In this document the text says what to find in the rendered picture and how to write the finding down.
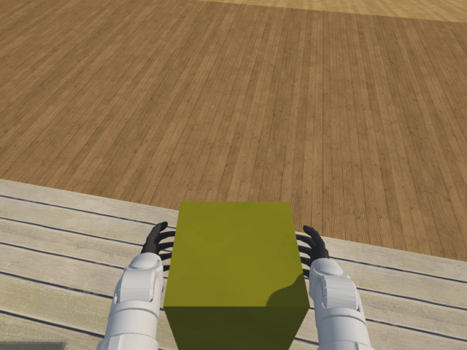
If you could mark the right robot forearm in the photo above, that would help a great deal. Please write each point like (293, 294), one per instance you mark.
(339, 316)

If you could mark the left robot hand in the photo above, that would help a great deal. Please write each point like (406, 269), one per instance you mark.
(152, 242)

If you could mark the right robot hand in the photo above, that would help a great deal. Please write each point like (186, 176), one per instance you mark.
(317, 249)

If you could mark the carton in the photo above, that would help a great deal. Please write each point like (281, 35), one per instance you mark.
(235, 279)

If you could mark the left robot forearm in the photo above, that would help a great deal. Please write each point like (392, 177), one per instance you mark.
(134, 313)

